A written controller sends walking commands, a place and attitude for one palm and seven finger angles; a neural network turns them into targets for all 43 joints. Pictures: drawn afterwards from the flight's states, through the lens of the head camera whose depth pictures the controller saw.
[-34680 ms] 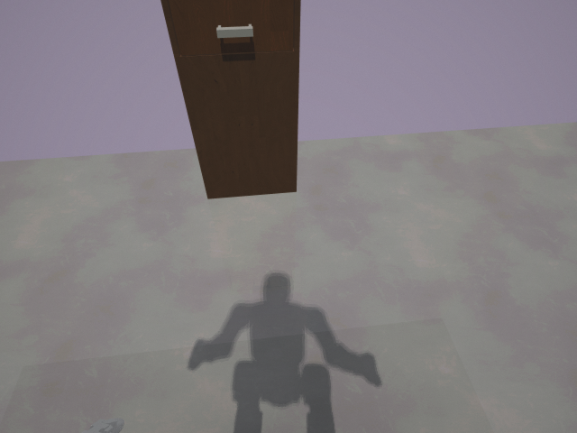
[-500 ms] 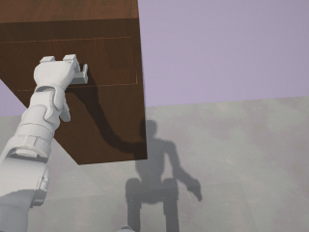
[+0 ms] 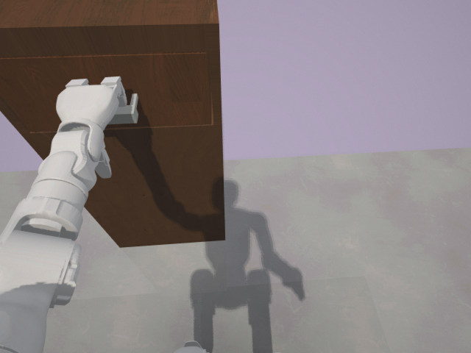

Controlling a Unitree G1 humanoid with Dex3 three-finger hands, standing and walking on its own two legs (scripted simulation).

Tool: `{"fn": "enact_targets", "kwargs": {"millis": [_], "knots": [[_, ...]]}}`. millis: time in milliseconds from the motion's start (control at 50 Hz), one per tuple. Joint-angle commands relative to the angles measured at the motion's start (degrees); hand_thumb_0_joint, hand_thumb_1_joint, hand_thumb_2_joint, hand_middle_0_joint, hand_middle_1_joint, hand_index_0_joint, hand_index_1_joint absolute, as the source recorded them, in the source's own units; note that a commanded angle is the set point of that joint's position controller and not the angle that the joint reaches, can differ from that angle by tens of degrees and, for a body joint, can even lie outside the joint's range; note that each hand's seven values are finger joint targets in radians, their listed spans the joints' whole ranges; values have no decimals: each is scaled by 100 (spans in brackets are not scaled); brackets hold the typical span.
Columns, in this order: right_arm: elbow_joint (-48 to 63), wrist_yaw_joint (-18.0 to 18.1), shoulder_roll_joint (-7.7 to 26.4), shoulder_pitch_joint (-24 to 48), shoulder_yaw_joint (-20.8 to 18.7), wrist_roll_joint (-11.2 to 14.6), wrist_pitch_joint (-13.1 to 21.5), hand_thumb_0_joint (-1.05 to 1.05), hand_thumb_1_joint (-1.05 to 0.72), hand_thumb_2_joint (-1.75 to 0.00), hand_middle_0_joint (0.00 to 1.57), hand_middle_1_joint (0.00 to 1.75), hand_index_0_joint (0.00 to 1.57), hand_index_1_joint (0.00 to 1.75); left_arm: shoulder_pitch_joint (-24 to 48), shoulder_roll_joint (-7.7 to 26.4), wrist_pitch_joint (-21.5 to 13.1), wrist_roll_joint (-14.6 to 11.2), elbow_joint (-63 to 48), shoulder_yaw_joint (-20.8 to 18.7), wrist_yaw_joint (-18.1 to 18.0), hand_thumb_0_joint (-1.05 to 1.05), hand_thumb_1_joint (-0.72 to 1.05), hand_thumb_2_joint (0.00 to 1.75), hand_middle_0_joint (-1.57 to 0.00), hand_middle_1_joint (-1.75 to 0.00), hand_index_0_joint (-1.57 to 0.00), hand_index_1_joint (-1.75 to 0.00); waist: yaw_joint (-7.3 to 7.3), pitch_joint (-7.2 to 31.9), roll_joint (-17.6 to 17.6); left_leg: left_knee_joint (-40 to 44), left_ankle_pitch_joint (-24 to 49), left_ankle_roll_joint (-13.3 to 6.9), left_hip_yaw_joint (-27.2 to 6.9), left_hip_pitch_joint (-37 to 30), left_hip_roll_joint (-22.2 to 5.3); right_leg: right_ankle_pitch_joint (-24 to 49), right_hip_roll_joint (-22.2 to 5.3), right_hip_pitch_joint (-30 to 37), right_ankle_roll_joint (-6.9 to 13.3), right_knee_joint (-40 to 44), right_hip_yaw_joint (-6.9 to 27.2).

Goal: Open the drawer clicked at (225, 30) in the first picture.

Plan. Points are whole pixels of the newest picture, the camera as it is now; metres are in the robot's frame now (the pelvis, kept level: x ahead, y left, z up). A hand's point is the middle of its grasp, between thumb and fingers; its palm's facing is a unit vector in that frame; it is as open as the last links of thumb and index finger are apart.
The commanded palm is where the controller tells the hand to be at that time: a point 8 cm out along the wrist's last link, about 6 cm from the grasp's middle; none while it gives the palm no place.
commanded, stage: lift the hand off the handle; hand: left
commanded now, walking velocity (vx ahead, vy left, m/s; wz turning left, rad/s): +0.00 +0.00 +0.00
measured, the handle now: (106, 107) +0.56 +0.25 +0.07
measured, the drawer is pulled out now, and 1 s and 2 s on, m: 0.00 0.00 0.00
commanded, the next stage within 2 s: draw the hand back to the body in 1.38 s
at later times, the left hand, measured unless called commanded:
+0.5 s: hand (100, 119) +0.50 +0.23 +0.10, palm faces -0.05 -0.04 -1.00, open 13.9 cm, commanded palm +0.48 +0.23 +0.17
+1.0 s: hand (84, 89) +0.49 +0.23 +0.18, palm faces +0.00 -0.04 -1.00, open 13.9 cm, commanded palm +0.47 +0.24 +0.24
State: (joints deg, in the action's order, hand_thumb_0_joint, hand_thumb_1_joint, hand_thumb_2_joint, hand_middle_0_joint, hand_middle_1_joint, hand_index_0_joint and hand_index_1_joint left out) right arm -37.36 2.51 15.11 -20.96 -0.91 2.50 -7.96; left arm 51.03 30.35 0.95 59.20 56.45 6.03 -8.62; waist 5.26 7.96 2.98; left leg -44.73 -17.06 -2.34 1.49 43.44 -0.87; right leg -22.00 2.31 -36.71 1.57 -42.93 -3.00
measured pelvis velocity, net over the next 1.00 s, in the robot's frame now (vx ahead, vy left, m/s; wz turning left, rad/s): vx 0.03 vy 0.01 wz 0.01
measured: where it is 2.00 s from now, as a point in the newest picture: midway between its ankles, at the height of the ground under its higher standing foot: outside the picture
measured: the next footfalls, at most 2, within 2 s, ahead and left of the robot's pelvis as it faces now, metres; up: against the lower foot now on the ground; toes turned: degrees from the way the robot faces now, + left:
none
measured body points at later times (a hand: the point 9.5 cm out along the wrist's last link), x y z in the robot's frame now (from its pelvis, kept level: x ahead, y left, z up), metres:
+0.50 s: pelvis +0.01 +0.01 +0.01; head +0.08 +0.00 +0.45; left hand +0.50 +0.23 +0.16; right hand +0.01 -0.26 -0.12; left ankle +0.04 +0.09 -0.70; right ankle -0.02 -0.11 -0.70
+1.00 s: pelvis +0.03 +0.01 +0.02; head +0.07 -0.01 +0.47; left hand +0.48 +0.23 +0.23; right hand +0.15 -0.26 -0.10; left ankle +0.04 +0.09 -0.70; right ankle -0.02 -0.11 -0.70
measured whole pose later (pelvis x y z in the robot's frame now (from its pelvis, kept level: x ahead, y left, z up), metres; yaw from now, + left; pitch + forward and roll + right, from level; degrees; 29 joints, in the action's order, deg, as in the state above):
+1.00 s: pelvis +0.03 +0.01 +0.02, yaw +1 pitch +9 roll -1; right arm -36.8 3.1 15.6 -13.7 -1.2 3.6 -7.9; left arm 46.7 29.9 3.5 54.2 39.1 7.3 4.4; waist 1.4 5.6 3.9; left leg -33.8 -15.4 -2.8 2.1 27.5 0.9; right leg -19.9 0.9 -20.6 0.9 -31.5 -2.1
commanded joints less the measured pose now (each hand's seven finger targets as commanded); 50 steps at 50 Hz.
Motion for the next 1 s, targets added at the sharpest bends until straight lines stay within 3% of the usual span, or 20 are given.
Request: {"fn": "enact_targets", "kwargs": {"millis": [0, 60, 80, 140, 180, 220, 280, 300, 460, 500, 560, 600, 660, 720, 760, 840, 860, 900, 920, 980], "knots": [[332, 67, 949, -665, -348, -52, 123, 0, -90, -90, 20, 30, 20, 30, 1848, 1123, 142, 19, -120, -269, 67, 0, -50, 30, -30, -120, -30, -120, 214, 1267, -358, 368, 713, -110, -103, -1480, 151, 894, 160, -27, -22, 782, 175], [344, 71, 950, -663, -320, -45, 134, 0, -90, -90, 20, 30, 20, 30, 1993, 1096, 196, 25, 14, -176, 58, 0, -50, 30, -30, -120, -30, -120, 280, 1199, -359, 348, 526, -108, -98, -1364, 163, 733, 155, -122, -50, 786, 182], [327, 71, 955, -671, -329, -35, 137, 0, -90, -90, 20, 30, 20, 30, 2085, 1321, 195, 30, -5, -365, 47, 0, -50, 30, -30, -120, -30, -120, 250, 1227, -349, 356, 497, -104, -120, -1351, 145, 688, 153, -90, -38, 772, 179], [361, 101, 920, -668, -326, -33, 142, 0, -90, -90, 20, 30, 20, 30, 2244, 1554, 202, 17, -186, -537, 40, 0, -50, 30, -30, -120, -30, -120, 161, 1637, -174, 377, 638, -118, -105, -1504, 148, 831, 145, 205, -33, 760, 222], [371, 117, 898, -645, -316, -15, 161, 0, -90, -90, 20, 30, 20, 30, 2420, 1363, 210, -17, -230, -374, 69, 0, -50, 30, -30, -120, -30, -120, 222, 1605, -190, 424, 634, -116, -124, -1600, 135, 798, 152, 170, -43, 809, 209], [358, 131, 897, -616, -315, -8, 187, 0, -90, -90, 20, 30, 20, 30, 2611, 1589, 153, -15, -406, -538, 71, 0, -50, 30, -30, -120, -30, -120, 169, 1752, -25, 460, 735, -115, -136, -1731, 107, 843, 156, 254, -36, 814, 225], [356, 140, 860, -575, -311, -1, 226, 0, -90, -90, 20, 30, 20, 30, 2735, 1452, 104, -34, -606, -447, 85, 0, -50, 30, -30, -120, -30, -120, 138, 1787, 128, 550, 772, -102, -164, -1929, 88, 781, 167, 267, -12, 868, 203], [329, 151, 867, -587, -327, -11, 240, 0, -90, -90, 20, 30, 20, 30, 2873, 1523, 62, -23, -719, -530, 93, 0, -50, 30, -30, -120, -30, -120, 156, 1866, -30, 549, 940, -115, -205, -2012, 57, 891, 169, 326, -3, 871, 192], [287, 171, 829, -508, -374, -31, 342, 0, -90, -90, 20, 30, 20, 30, 2937, 1613, -156, -103, -1627, -735, 30, 0, -50, 30, -30, -120, -30, -120, -29, 2371, 328, 690, 1722, -88, -232, -2784, 40, 1429, 185, 689, 45, 941, 168], [260, 164, 859, -453, -380, -38, 331, 0, -90, -90, 20, 30, 20, 30, 2935, 1823, -157, -105, -1825, -906, 21, 0, -50, 30, -30, -120, -30, -120, -79, 2489, 360, 704, 2043, -73, -250, -2940, 31, 1653, 190, 826, 69, 959, 157], [230, 121, 845, -340, -377, -5, 338, 0, -90, -90, 20, 30, 20, 30, 2705, 1588, 12, -155, -1722, -777, 30, 0, -50, 30, -30, -120, -30, -120, -92, 2146, 233, 817, 2044, -74, -206, -2925, 21, 1690, 187, 876, 48, 1062, 118], [248, 108, 871, -265, -378, -3, 309, 0, -90, -90, 20, 30, 20, 30, 2610, 1695, 133, -175, -1789, -846, 92, 0, -50, 30, -30, -120, -30, -120, -160, 2277, 206, 853, 2311, -73, -181, -3022, 39, 1959, 175, 1134, 66, 1109, 131], [268, 49, 845, -163, -397, 23, 298, 0, -90, -90, 20, 30, 20, 30, 2487, 1262, 310, -234, -1925, -506, 284, 0, -50, 30, -30, -120, -30, -120, -143, 2173, 204, 895, 2604, -67, -185, -3294, 22, 2126, 173, 1130, 55, 1166, 93], [357, 62, 876, -2, -379, 48, 216, 0, -90, -90, 20, 30, 20, 30, 2160, 1468, 418, -316, -2103, -635, 587, 0, -50, 30, -30, -120, -30, -120, -222, 2188, -16, 926, 2942, -96, -138, -3369, 49, 2600, 132, 1527, 26, 1251, 153], [385, 64, 856, 128, -346, 81, 184, 0, -90, -90, 20, 30, 20, 30, 2336, 1115, 439, -375, -2168, -279, 789, 0, -50, 30, -30, -120, -30, -120, -129, 1820, -149, 1003, 2773, -100, -156, -3328, 74, 2498, 125, 1421, 15, 1327, 118], [471, 100, 855, 322, -326, 84, 162, 0, -90, -90, 20, 30, 20, 30, 2561, 1460, 286, -410, -2682, -493, 996, 0, -50, 30, -30, -120, -30, -120, -195, 1796, 37, 1084, 2774, -112, -196, -3562, 103, 2478, 98, 1536, 52, 1385, 153], [516, 110, 818, 380, -310, 84, 163, 0, -90, -90, 20, 30, 20, 30, 2507, 1340, 255, -404, -2775, -397, 1028, 0, -50, 30, -30, -120, -30, -120, -236, 1924, 116, 1087, 2882, -105, -202, -3641, 120, 2456, 79, 1566, 49, 1377, 170], [549, 117, 837, 452, -295, 73, 143, 0, -90, -90, 20, 30, 20, 30, 2480, 1646, 176, -470, -3002, -673, 1055, 0, -50, 30, -30, -120, -30, -120, -313, 2024, 77, 1086, 3175, -102, -226, -3722, 107, 2690, 72, 1754, 70, 1381, 163], [567, 115, 795, 526, -273, 96, 140, 0, -90, -90, 20, 30, 20, 30, 2442, 1469, 204, -460, -2926, -528, 1049, 0, -50, 30, -30, -120, -30, -120, -303, 1915, 145, 1119, 3046, -91, -223, -3715, 115, 2530, 64, 1670, 57, 1388, 159], [566, 90, 810, 654, -239, 102, 147, 0, -90, -90, 20, 30, 20, 30, 2567, 1559, 277, -515, -2849, -617, 1015, 0, -50, 30, -30, -120, -30, -120, -340, 1706, 33, 1216, 2705, -68, -201, -3554, 133, 2435, 55, 1740, 77, 1436, 130]]}}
